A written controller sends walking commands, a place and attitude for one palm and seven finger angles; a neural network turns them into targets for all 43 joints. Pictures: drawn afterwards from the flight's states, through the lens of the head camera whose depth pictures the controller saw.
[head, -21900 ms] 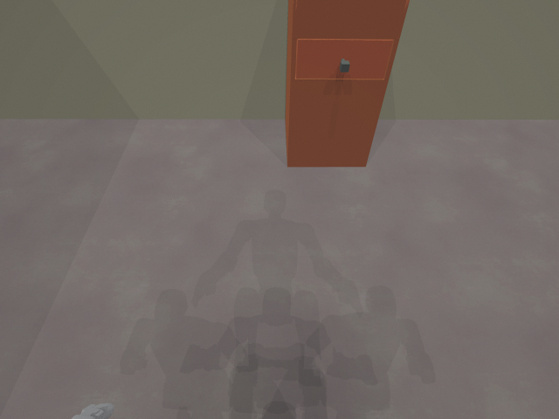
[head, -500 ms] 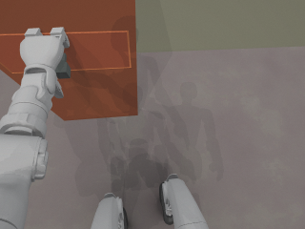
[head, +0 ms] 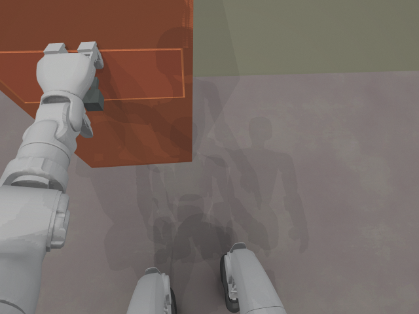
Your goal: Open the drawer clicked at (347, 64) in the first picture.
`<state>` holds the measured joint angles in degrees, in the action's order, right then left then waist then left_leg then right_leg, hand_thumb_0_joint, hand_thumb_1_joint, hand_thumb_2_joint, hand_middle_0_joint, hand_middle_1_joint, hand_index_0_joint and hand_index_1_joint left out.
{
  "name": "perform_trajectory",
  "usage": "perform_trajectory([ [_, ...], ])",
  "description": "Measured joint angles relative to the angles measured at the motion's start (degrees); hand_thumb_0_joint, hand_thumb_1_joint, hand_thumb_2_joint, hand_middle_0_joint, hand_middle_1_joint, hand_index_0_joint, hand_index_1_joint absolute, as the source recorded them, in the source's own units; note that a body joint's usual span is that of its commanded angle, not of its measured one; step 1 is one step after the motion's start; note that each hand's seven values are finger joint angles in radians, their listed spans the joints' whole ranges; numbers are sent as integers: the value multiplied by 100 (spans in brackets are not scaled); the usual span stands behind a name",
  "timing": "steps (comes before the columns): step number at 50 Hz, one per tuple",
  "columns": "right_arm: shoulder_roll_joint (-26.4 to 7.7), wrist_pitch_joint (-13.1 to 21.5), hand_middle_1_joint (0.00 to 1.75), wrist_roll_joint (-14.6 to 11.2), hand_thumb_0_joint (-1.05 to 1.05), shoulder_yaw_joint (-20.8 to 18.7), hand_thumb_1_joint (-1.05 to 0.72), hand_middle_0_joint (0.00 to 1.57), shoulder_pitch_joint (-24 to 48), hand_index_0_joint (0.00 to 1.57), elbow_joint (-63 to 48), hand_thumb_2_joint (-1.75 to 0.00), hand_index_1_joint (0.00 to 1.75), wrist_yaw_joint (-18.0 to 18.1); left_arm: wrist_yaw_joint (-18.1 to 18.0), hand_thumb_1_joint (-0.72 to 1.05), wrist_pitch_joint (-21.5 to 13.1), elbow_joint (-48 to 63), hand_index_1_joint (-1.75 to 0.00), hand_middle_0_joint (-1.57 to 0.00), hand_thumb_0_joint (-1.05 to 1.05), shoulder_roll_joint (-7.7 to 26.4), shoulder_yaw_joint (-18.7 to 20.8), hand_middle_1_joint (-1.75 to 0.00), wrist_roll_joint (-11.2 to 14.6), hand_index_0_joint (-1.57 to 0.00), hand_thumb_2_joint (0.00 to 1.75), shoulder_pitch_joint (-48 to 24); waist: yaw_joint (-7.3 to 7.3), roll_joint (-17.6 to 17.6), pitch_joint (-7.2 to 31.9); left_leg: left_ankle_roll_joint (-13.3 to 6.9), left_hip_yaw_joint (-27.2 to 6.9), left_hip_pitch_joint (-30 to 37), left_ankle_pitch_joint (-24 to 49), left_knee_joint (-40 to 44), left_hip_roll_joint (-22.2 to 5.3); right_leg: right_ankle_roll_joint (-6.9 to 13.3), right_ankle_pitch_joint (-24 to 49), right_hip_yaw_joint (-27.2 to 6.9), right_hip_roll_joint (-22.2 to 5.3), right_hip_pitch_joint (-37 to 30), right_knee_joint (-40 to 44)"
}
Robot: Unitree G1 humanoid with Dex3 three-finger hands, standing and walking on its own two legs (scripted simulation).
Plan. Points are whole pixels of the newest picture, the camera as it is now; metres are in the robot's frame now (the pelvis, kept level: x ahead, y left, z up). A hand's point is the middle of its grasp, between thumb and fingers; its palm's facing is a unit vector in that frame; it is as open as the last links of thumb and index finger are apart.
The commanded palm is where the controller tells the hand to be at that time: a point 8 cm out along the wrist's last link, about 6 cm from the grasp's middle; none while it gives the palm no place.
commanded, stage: re-aim the fingers above the handle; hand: left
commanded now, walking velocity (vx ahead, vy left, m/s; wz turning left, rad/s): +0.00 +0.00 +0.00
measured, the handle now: (94, 93) +0.59 +0.18 -0.07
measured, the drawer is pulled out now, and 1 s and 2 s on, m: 0.00 0.00 0.00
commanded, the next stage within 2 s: lower the fingers behind the handle in 0.24 s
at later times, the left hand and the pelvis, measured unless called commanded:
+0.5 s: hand (80, 93) +0.55 +0.18 -0.01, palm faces -0.08 +0.00 -1.00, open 13.8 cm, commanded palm +0.53 +0.19 +0.03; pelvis +0.00 +0.00 +0.00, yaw +0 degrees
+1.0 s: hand (84, 102) +0.55 +0.19 -0.04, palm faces -0.07 +0.02 -1.00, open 13.7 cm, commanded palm +0.53 +0.18 +0.00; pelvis -0.01 +0.00 -0.03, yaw +0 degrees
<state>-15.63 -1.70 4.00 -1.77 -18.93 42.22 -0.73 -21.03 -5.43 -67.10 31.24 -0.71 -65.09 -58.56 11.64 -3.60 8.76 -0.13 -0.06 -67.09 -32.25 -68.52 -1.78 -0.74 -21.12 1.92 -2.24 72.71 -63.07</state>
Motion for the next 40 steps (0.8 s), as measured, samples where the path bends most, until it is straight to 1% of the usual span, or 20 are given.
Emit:
perform_trajectory([
  [7, -4, -70, 30, -1, 0, 36, -91, 20, 68, 20, 6, -90, 30, -42, -229, -48, 180, -79, -122, -32, 0, -86, 18, -120, -55, -34, 30, -11, 9, -5, -25, -6, 26, 61, -16, 20, -7, -5, -12, -26, 11, -42, 6],
  [12, 5, -106, 30, -26, 0, 76, -91, 20, 125, 20, -31, -90, 30, -29, -162, -48, 281, -107, -122, -32, 0, -84, -1, -120, -35, -34, 30, -16, 14, -22, -58, -8, 50, 135, 19, 96, -7, -6, 19, -49, 16, -100, 63],
  [16, 7, -103, 30, -42, 0, 110, -91, 20, 145, 20, -77, -90, 30, 4, -40, -48, 245, -149, -121, -32, 0, -41, 15, -120, 16, -33, 30, -34, 24, -20, -79, -7, 68, 175, 37, 131, -8, -4, 33, -67, 21, -126, 81],
  [20, -7, -68, 30, -40, 0, 113, -91, 20, 123, 20, -118, -90, 30, 35, 1, -48, 144, -173, -120, -32, 0, 24, 15, -120, 2, -33, 30, -56, 29, -22, -62, 0, 65, 123, 33, 93, -6, 4, 24, -67, 19, -68, 34],
  [23, -24, -46, 30, -29, 0, 102, -91, 20, 106, 20, -123, -90, 30, 34, -20, -48, 71, -166, -120, -32, 0, 57, 55, -120, -7, -32, 30, -64, 19, -12, -44, 5, 64, 38, 8, 13, -8, 10, 2, -70, 20, 22, -49],
  [28, -51, -9, 30, -20, 0, 61, -91, 20, 95, 20, -110, -90, 30, 20, -53, -48, 85, -173, -120, -32, 0, 118, 66, -120, -48, -32, 30, -31, 8, -9, -20, 12, 49, -161, -53, -172, -11, 19, -48, -63, 20, 222, -224],
  [33, -35, 48, 30, 0, 0, 5, -91, 20, 84, 20, -44, -90, 30, 0, -78, -48, 29, -60, -120, -32, 0, 82, 49, -120, -71, -32, 30, 30, -17, 2, 4, 24, 7, -364, -101, -346, -3, 29, -96, -32, 7, 407, -381],
  [40, -7, 73, 30, 50, 0, 28, -91, 20, 151, 20, 30, -90, 30, -49, -241, -48, 52, -8, -120, -32, 0, 56, 146, -120, -135, -32, 30, -33, 44, -5, 30, 40, -56, -605, -168, -570, -11, 44, -148, 20, 7, 620, -564],
])
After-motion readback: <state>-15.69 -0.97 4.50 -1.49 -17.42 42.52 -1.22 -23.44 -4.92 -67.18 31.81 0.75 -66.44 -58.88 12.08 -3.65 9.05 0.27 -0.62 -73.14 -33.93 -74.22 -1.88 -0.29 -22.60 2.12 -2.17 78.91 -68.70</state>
